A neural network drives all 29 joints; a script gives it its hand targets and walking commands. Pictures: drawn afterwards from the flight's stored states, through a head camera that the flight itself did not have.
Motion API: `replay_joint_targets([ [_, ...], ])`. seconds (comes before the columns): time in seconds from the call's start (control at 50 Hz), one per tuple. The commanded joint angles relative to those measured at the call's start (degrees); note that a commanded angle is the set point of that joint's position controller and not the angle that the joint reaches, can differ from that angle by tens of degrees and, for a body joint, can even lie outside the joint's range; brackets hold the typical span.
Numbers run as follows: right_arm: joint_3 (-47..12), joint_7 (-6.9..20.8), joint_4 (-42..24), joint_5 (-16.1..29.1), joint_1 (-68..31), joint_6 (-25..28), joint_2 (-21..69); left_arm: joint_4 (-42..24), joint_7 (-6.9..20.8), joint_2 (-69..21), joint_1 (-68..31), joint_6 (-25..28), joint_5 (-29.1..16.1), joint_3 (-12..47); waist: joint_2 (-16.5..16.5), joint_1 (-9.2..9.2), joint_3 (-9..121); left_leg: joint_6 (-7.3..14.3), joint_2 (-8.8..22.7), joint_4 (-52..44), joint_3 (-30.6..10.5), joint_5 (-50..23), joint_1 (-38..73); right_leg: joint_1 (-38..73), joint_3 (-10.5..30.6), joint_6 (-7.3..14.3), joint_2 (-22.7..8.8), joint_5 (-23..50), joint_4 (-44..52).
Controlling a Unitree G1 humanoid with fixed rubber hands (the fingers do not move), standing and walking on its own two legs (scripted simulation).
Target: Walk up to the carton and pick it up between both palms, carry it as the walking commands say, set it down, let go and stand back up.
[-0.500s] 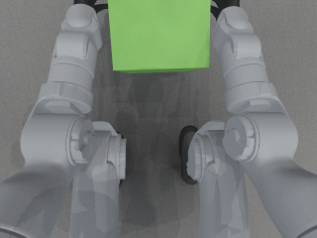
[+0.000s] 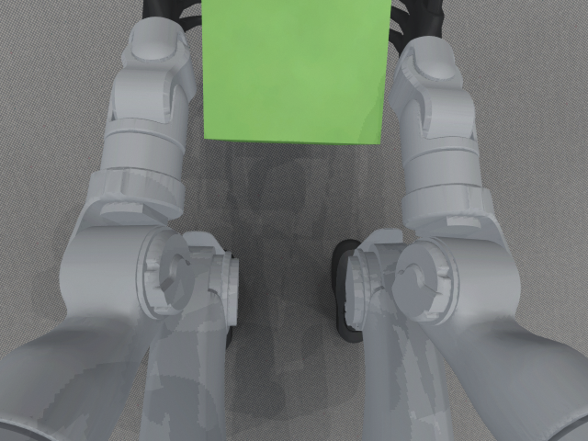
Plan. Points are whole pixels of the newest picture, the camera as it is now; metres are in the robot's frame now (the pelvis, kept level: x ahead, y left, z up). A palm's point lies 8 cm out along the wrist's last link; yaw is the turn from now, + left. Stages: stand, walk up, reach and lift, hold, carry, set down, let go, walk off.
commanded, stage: reach and lift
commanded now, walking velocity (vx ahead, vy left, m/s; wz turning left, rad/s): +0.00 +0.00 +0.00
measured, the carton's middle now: (292, 32) +0.56 +0.00 -0.20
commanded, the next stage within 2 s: none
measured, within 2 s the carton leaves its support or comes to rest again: neither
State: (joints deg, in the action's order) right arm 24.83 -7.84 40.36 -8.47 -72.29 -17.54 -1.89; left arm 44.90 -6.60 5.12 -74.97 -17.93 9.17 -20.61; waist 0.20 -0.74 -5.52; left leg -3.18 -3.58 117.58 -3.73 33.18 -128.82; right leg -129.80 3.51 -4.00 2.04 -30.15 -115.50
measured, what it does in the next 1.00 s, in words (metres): rises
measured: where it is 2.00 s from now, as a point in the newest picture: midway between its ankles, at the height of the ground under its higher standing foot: (284, 312)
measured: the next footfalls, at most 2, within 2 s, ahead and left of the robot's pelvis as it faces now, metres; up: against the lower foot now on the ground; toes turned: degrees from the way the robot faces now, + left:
none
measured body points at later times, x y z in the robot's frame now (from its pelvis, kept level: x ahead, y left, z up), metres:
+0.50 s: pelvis -0.01 +0.00 +0.05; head +0.30 +0.01 +0.37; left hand +0.53 +0.13 -0.05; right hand +0.52 -0.14 -0.05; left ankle +0.10 +0.13 -0.38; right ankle +0.11 -0.14 -0.38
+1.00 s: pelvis +0.00 +0.00 +0.09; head +0.27 +0.00 +0.46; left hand +0.51 +0.13 +0.03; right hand +0.50 -0.14 +0.03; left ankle +0.10 +0.13 -0.38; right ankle +0.11 -0.14 -0.38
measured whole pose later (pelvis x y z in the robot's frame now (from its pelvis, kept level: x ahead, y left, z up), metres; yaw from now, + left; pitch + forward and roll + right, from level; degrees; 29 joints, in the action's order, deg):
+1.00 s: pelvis +0.00 +0.00 +0.09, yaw +0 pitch +42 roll -1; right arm 30.0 -4.9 35.3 -15.8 -60.7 -22.8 5.1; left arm 39.8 -4.4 -2.5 -62.9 -22.7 15.8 -26.8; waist 0.5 -0.8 6.9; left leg -2.6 -3.3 99.6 -3.8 29.5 -112.3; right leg -113.1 3.7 -3.5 1.7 -27.0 -97.9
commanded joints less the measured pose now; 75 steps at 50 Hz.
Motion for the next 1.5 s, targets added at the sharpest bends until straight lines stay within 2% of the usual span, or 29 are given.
replay_joint_targets([
  [0.0, -30.8, 16.2, -3.2, 8.7, -38.6, 1.1, 56.9, -4.7, 16.3, -59.6, -35.6, 2.0, -9.0, 28.3, 1.1, -0.2, 78.9, 1.1, -6.3, -11.2, 8.8, -22.9, 37.9, 43.9, -10.2, 1.7, 7.3, 22.2, 7.3],
  [0.08, -30.7, 16.3, -2.8, 8.2, -36.5, 0.3, 58.0, -4.8, 15.9, -60.9, -33.8, 1.3, -8.6, 28.5, 1.4, -0.3, 77.7, 1.1, -6.5, -13.0, 8.6, -22.6, 38.2, 43.1, -10.1, 1.7, 7.5, 21.5, 9.1],
  [0.36, -25.4, 17.1, 0.2, 3.9, -34.3, -1.8, 59.6, -1.7, 16.6, -63.1, -31.8, -0.7, -4.6, 23.1, 1.7, -0.78, 72.4, 1.4, -7.0, -19.3, 8.4, -15.5, 36.8, 42.7, -9.7, 2.1, 7.8, 15.4, 15.5],
  [0.72, -26.9, 17.8, -0.8, 3.5, -31.1, -4.2, 64.6, -2.4, 17.4, -67.7, -28.7, -2.9, -4.3, 23.6, 1.0, -0.56, 74.5, 1.3, -7.6, -25.1, 8.3, -15.2, 42.6, 49.2, -9.2, 1.9, 8.3, 15.4, 21.5],
  [1.48, -28.1, 17.7, -0.1, 1.4, -18.7, -4.3, 70.5, -1.9, 17.3, -73.0, -16.9, -2.8, -2.5, 24.3, 0.6, -0.31, 67.7, 1.4, -7.8, -39.2, 6.4, -14.7, 56.8, 63.0, -7.0, 1.9, 8.6, 15.3, 35.8],
])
